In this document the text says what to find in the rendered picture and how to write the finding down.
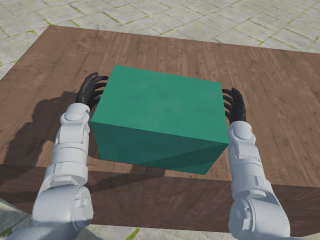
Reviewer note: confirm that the left robot hand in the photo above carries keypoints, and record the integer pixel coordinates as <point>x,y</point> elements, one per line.
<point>87,91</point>

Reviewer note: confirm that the carton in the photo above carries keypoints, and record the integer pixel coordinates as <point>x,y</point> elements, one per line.
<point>160,120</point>

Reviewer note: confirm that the right robot hand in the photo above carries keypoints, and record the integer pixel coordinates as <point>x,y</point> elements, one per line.
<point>237,111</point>

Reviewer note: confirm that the right robot forearm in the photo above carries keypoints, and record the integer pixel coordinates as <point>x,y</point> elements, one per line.
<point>248,178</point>

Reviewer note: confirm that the robot left upper arm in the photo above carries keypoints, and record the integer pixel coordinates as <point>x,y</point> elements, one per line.
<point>58,214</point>

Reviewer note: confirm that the left robot forearm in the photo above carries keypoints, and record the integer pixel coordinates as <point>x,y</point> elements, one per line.
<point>69,157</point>

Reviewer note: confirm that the robot right upper arm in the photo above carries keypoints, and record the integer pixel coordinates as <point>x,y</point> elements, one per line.
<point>252,219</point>

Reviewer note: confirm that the pedestal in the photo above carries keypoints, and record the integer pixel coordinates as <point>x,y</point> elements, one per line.
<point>280,89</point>

